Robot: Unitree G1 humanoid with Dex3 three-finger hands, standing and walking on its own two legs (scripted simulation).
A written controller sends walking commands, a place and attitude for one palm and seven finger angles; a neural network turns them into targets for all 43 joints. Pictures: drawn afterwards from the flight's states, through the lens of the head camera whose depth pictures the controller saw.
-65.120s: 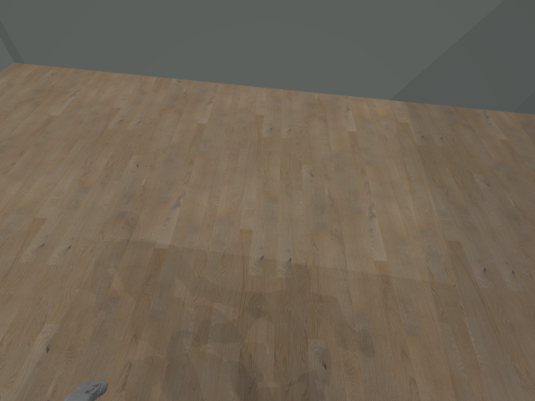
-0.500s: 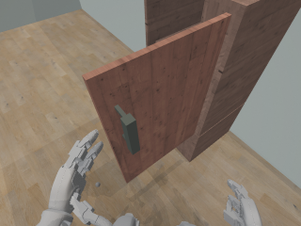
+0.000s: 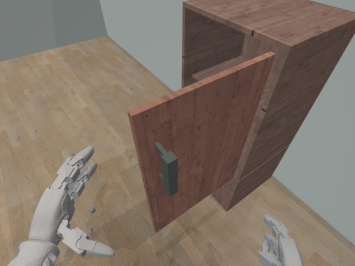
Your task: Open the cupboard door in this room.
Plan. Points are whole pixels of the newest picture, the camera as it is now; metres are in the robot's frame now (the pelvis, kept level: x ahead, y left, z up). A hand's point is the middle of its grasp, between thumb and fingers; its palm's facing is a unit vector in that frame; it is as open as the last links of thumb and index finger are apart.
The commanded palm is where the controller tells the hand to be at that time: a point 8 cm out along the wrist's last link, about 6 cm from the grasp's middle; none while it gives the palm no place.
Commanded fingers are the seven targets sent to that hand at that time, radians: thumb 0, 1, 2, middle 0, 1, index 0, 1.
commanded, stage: draw the hand back to the body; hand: left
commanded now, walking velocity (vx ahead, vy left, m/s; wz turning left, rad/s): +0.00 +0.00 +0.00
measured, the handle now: (165, 169) +0.33 +0.06 +0.05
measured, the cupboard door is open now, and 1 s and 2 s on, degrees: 90 90 90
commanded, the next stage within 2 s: step back with the hand held close in 1.02 s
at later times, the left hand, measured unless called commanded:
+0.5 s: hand (46, 173) +0.22 +0.24 +0.18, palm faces +0.37 -0.84 -0.41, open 10.8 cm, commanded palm +0.17 +0.29 +0.19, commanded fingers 0.00 0.69 0.81 -0.19 -0.30 -0.19 -0.30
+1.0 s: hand (44, 168) +0.22 +0.23 +0.20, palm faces +0.41 -0.81 -0.41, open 7.5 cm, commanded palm +0.17 +0.28 +0.21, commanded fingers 0.00 0.90 0.90 -0.20 -0.30 -0.20 -0.30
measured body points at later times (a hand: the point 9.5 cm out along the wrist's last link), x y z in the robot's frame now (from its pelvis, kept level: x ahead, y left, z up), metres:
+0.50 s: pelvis +0.03 +0.00 +0.04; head +0.02 -0.01 +0.49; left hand +0.20 +0.28 +0.20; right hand +0.22 -0.21 -0.04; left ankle +0.01 +0.10 -0.70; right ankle -0.02 -0.11 -0.70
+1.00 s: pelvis +0.03 -0.02 +0.04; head +0.01 -0.04 +0.49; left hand +0.19 +0.27 +0.22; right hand +0.21 -0.24 -0.04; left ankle +0.01 +0.10 -0.70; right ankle -0.02 -0.11 -0.70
